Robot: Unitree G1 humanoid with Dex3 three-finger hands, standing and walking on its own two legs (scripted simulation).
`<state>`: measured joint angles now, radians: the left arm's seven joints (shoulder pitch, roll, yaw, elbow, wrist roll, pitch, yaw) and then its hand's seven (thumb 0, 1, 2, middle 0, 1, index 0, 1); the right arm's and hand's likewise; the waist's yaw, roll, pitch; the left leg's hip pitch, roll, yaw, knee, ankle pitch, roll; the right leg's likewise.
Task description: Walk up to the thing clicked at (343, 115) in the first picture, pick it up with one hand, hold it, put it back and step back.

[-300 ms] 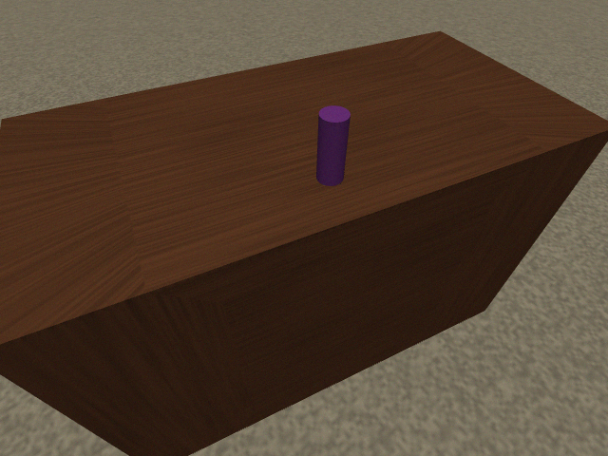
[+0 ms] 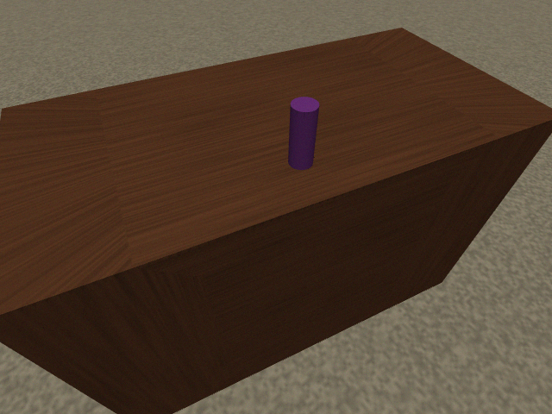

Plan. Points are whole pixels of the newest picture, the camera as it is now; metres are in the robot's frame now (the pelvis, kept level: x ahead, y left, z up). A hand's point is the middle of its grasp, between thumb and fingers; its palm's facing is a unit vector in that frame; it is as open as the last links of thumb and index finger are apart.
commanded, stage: stand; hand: right
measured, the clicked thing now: (302, 135) +0.60 -0.02 +0.08
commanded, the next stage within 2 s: walk up in 0.82 s
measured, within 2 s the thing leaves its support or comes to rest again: neither
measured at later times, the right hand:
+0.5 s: hand out of the picture +0.08 -0.25 -0.16, palm faces -0.02 +0.94 -0.34, open 7.4 cm
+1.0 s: hand out of the picture +0.05 -0.29 -0.16, palm faces -0.09 +0.91 -0.40, open 7.4 cm
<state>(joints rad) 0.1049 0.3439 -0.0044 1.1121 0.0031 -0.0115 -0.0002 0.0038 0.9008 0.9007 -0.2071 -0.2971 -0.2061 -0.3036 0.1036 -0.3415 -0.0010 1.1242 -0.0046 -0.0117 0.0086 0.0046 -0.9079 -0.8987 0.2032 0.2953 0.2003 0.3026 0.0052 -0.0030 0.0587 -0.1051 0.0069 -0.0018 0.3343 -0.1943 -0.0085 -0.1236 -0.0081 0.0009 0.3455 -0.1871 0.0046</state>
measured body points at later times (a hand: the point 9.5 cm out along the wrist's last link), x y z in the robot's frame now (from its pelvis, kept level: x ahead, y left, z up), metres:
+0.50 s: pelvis +0.00 +0.00 +0.00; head +0.01 +0.00 +0.45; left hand +0.08 +0.30 -0.13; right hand +0.08 -0.30 -0.13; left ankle -0.01 +0.12 -0.75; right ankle +0.00 -0.12 -0.75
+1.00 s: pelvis +0.01 -0.03 -0.01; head +0.04 -0.01 +0.44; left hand +0.09 +0.31 -0.13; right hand +0.06 -0.34 -0.13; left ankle -0.01 +0.12 -0.75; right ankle +0.03 -0.17 -0.72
